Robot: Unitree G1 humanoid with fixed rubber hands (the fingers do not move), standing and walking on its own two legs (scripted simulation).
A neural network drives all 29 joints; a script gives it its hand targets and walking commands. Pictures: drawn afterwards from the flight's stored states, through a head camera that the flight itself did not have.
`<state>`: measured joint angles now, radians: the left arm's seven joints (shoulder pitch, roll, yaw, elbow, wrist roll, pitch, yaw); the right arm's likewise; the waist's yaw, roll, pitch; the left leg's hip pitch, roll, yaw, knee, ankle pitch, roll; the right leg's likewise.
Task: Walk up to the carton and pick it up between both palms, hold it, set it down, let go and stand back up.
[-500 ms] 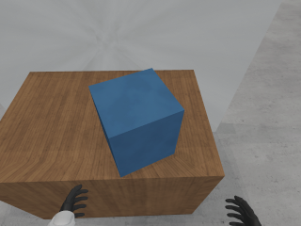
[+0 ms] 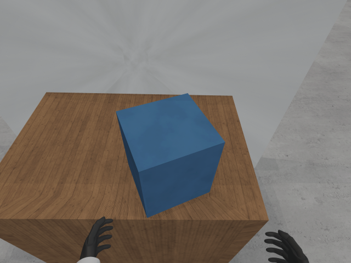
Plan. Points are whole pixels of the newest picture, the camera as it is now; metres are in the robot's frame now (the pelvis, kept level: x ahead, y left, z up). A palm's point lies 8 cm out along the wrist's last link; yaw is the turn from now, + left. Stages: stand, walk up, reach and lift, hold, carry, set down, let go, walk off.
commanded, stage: reach and lift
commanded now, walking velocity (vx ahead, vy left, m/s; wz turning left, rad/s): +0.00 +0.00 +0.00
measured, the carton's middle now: (167, 155) +0.41 +0.06 -0.03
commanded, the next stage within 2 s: none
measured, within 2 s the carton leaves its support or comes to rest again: neither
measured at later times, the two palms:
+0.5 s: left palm (101, 253) +0.15 +0.19 -0.05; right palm (309, 262) +0.16 -0.27 -0.06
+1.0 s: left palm (103, 235) +0.18 +0.18 -0.02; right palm (300, 233) +0.22 -0.26 -0.03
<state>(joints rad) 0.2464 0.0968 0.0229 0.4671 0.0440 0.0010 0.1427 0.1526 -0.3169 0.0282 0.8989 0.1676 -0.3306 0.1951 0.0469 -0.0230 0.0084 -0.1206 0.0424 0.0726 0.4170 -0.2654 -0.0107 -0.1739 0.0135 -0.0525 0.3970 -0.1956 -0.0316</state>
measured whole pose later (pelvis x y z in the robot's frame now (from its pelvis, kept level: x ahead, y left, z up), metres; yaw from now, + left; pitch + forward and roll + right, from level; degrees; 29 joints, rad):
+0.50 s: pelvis +0.00 -0.01 -0.01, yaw +0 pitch +0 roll +0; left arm 0.33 0.01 0.00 0.39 0.03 -0.21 0.21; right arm 0.17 -0.41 0.16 0.93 0.40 -0.54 0.29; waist 0.06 -0.02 -0.03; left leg -0.18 0.05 0.07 0.49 -0.30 -0.02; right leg -0.24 0.02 -0.05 0.48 -0.23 -0.05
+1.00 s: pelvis -0.01 -0.02 -0.01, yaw +0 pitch +1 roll +0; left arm 0.21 -0.01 0.01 0.33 0.00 -0.19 0.26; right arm 0.03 -0.42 0.22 0.90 0.49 -0.54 0.28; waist 0.09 -0.04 -0.06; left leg -0.24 0.05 0.07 0.51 -0.29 -0.03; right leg -0.31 0.02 -0.05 0.52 -0.24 -0.05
